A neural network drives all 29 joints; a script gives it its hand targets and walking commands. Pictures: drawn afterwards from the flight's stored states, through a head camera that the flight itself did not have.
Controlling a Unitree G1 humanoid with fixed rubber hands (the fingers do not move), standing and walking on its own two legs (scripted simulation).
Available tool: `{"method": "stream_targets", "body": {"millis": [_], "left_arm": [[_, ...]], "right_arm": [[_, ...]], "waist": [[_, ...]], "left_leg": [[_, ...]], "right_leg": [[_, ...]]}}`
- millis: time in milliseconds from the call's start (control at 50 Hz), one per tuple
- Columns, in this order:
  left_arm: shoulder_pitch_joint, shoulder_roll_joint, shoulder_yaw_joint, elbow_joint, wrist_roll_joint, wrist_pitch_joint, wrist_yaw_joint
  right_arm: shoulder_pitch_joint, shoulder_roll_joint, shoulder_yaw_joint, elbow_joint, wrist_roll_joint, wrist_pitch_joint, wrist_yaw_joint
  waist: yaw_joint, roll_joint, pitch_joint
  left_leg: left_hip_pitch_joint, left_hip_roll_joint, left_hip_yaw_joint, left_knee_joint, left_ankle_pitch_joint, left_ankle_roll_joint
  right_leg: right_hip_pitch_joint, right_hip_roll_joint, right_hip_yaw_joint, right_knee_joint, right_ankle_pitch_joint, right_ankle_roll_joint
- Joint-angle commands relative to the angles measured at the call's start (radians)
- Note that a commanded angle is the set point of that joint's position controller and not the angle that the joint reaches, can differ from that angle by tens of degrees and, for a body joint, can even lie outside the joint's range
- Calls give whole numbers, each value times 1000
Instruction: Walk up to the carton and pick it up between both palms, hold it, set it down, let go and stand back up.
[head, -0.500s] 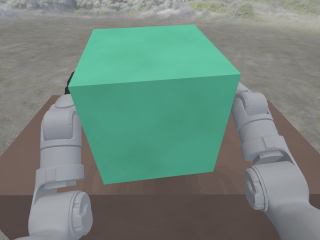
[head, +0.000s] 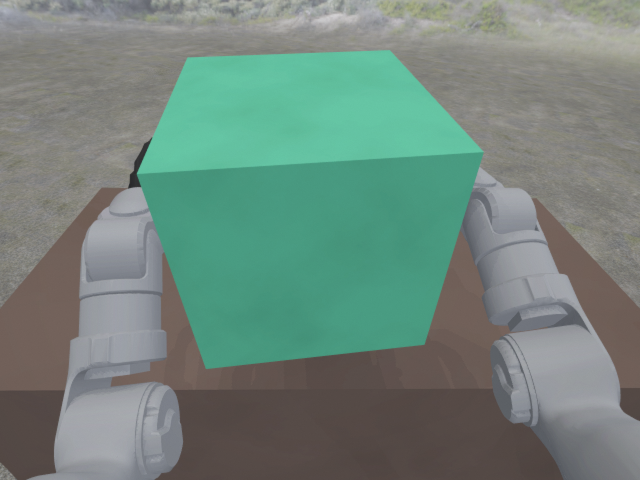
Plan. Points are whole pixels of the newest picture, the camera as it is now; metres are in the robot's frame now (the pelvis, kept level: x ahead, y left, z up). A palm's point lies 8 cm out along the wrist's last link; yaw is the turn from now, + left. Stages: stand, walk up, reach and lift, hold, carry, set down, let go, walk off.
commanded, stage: hold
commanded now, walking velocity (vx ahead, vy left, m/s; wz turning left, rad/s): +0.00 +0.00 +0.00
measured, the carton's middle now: (304, 198) +0.38 +0.00 +0.23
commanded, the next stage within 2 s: none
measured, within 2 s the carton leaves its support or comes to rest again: neither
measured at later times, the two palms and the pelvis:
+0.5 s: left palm (146, 200) +0.36 +0.18 +0.24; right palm (446, 173) +0.38 -0.17 +0.27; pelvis +0.00 +0.00 +0.00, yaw +0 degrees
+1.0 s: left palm (147, 201) +0.36 +0.18 +0.24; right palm (448, 177) +0.37 -0.17 +0.26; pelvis +0.00 +0.00 +0.00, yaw +0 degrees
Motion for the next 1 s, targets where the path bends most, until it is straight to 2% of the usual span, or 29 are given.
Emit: {"method": "stream_targets", "body": {"millis": [0, 40, 60, 80, 160, 180, 220, 240, 280, 300, 340, 380, 440, 460, 520, 540, 580, 600, 660, 700, 760, 780, 800, 820, 860, 880, 940, 980], "left_arm": [[-943, -573, -464, -244, -182, -98, -157], [-939, -568, -461, -248, -190, -97, -154], [-934, -568, -463, -243, -198, -99, -154], [-930, -573, -467, -253, -196, -99, -154], [-904, -567, -466, -272, -176, -82, -155], [-900, -554, -460, -266, -176, -74, -158], [-907, -543, -438, -234, -167, -71, -166], [-908, -555, -441, -230, -162, -74, -168], [-919, -561, -453, -241, -169, -81, -171], [-940, -573, -468, -255, -180, -85, -167], [-972, -584, -473, -258, -187, -88, -159], [-941, -573, -465, -247, -192, -88, -160], [-935, -561, -447, -225, -173, -90, -167], [-944, -547, -444, -227, -174, -89, -167], [-928, -568, -454, -235, -176, -86, -170], [-934, -562, -452, -242, -172, -85, -169], [-923, -565, -456, -231, -176, -84, -172], [-914, -560, -451, -240, -172, -85, -172], [-936, -571, -472, -265, -182, -92, -165], [-921, -566, -466, -260, -180, -92, -159], [-933, -573, -477, -254, -192, -91, -157], [-920, -573, -467, -257, -171, -84, -157], [-907, -563, -463, -260, -171, -81, -158], [-907, -561, -460, -277, -177, -83, -161], [-922, -559, -464, -277, -174, -81, -159], [-920, -555, -450, -260, -169, -79, -161], [-924, -553, -450, -245, -181, -84, -162], [-938, -566, -457, -238, -175, -80, -162]], "right_arm": [[-826, 751, 296, -385, 167, -37, 124], [-850, 765, 318, -425, 173, -43, 122], [-845, 761, 316, -429, 170, -41, 122], [-850, 766, 319, -451, 169, -44, 118], [-794, 735, 309, -409, 186, -23, 117], [-784, 725, 301, -385, 177, -18, 118], [-824, 719, 301, -399, 172, -20, 122], [-829, 735, 309, -397, 168, -23, 122], [-839, 748, 302, -402, 164, -25, 128], [-840, 752, 292, -393, 162, -27, 132], [-843, 744, 276, -378, 157, -31, 138], [-820, 751, 288, -379, 156, -30, 132], [-807, 743, 278, -351, 140, -24, 127], [-826, 750, 297, -369, 157, -26, 127], [-812, 739, 286, -376, 157, -25, 126], [-814, 748, 292, -364, 160, -25, 125], [-808, 752, 295, -376, 158, -27, 122], [-822, 748, 300, -390, 162, -29, 121], [-832, 747, 319, -419, 175, -34, 118], [-844, 751, 322, -451, 168, -37, 118], [-823, 744, 306, -410, 166, -32, 124], [-817, 741, 304, -409, 159, -32, 124], [-810, 738, 309, -408, 166, -29, 125], [-802, 745, 305, -415, 162, -25, 123], [-809, 740, 298, -404, 156, -28, 121], [-808, 742, 305, -401, 154, -26, 121], [-834, 747, 310, -413, 165, -31, 124], [-820, 746, 307, -386, 157, -29, 125]], "waist": [[-9, 41, -429], [0, 15, -472], [-7, 10, -463], [3, 15, -472], [-11, 60, -441], [-16, 46, -419], [-4, 22, -414], [4, 17, -408], [4, 22, -417], [-2, 56, -428], [-10, 60, -430], [-11, 34, -438], [-11, 39, -415], [-4, 41, -433], [-17, 56, -431], [-4, 60, -424], [-15, 40, -421], [-5, 34, -429], [-11, 37, -454], [3, 23, -462], [-16, 40, -452], [-3, 40, -429], [-7, 25, -438], [2, 5, -452], [-5, 35, -439], [4, 8, -432], [2, 11, -442], [5, 36, -421]], "left_leg": [[103, -72, -16, -39, 231, -30], [96, -73, -15, -30, 236, -20], [96, -69, -13, -31, 242, -28], [97, -73, -12, -26, 259, -26], [116, -71, -16, -28, 280, -40], [106, -71, -16, -34, 270, -39], [88, -68, -15, -44, 231, -23], [75, -68, -9, -48, 207, -28], [87, -69, -12, -50, 214, -35], [82, -63, -14, -50, 204, -39], [84, -60, -16, -51, 196, -35], [92, -66, -15, -42, 238, -34], [86, -65, -7, -49, 217, -36], [93, -68, -10, -45, 210, -29], [99, -70, -12, -48, 236, -33], [84, -68, -12, -43, 231, -36], [91, -74, -9, -46, 233, -33], [91, -71, -9, -43, 251, -36], [112, -72, -10, -28, 266, -39], [113, -76, -11, -32, 261, -32], [102, -68, -18, -33, 247, -33], [109, -69, -17, -35, 262, -31], [115, -67, -19, -32, 266, -32], [121, -70, -10, -33, 271, -32], [107, -73, -11, -40, 242, -33], [105, -69, -7, -40, 239, -33], [91, -69, -7, -48, 215, -21], [68, -64, -7, -55, 187, -24]], "right_leg": [[155, 66, 40, -1, 222, 41], [182, 68, 44, 8, 251, 46], [181, 68, 44, 7, 249, 43], [176, 70, 40, 5, 253, 44], [179, 71, 42, 5, 270, 47], [174, 67, 43, 0, 259, 44], [181, 66, 44, -1, 234, 41], [177, 66, 40, 3, 210, 38], [177, 69, 40, 8, 196, 34], [175, 67, 35, 9, 189, 32], [157, 65, 37, 2, 174, 33], [172, 61, 46, 1, 222, 37], [167, 64, 42, 0, 200, 36], [180, 64, 41, 4, 217, 37], [190, 69, 35, 5, 228, 39], [179, 63, 48, 3, 225, 35], [197, 61, 45, 3, 242, 41], [195, 68, 45, 12, 251, 42], [183, 66, 41, 12, 258, 42], [182, 69, 36, 13, 246, 44], [176, 71, 44, 4, 230, 35], [163, 71, 39, 0, 235, 37], [172, 75, 37, 3, 243, 38], [172, 74, 40, 2, 251, 43], [164, 68, 37, -2, 224, 42], [173, 73, 42, 5, 221, 41], [171, 63, 44, 5, 208, 46], [171, 64, 46, 3, 189, 37]]}}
